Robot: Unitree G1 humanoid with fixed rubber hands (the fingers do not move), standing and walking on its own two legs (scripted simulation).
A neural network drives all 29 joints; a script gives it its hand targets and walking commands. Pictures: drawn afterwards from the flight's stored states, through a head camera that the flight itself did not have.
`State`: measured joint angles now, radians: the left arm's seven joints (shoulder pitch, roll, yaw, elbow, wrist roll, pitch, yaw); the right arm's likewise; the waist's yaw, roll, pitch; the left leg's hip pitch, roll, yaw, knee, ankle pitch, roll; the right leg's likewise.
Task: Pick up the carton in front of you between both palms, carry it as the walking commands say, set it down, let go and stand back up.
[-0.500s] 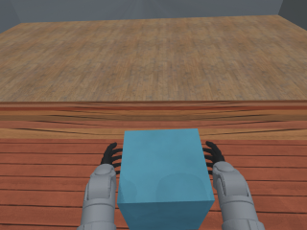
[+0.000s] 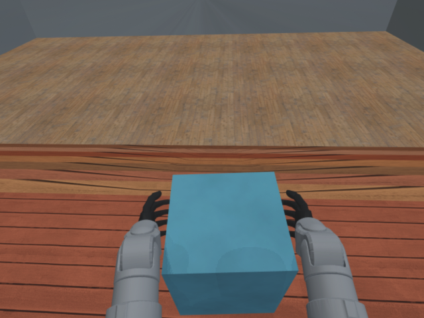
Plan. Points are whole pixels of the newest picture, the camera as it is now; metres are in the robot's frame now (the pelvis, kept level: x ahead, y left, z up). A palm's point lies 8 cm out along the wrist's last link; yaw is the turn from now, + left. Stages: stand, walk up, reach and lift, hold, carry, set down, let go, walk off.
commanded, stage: carry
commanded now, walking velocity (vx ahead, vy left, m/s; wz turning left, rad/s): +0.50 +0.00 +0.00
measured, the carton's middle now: (225, 246) +0.30 +0.00 -0.02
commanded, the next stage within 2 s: none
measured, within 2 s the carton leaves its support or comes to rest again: neither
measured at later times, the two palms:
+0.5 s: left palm (152, 172) +0.43 +0.15 +0.08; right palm (282, 167) +0.43 -0.15 +0.08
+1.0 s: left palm (152, 103) +0.75 +0.20 +0.09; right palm (245, 101) +0.74 -0.10 +0.09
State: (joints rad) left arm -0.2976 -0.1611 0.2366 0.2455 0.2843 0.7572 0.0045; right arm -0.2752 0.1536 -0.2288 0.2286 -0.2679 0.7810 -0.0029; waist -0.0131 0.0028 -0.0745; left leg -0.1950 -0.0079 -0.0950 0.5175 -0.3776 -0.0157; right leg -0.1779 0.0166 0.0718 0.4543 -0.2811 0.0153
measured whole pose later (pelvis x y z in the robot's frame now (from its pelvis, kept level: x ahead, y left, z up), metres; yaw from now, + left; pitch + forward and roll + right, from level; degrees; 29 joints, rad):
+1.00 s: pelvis +0.47 +0.06 +0.01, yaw -1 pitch +5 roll -2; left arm -0.19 -0.14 0.10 -0.36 0.12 1.19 0.10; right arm -0.17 0.13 -0.12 -0.37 -0.10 1.20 -0.09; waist -0.03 0.00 -0.07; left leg -0.14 0.04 0.22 0.32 -0.27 0.05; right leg -0.61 -0.08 -0.12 0.79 -0.21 -0.02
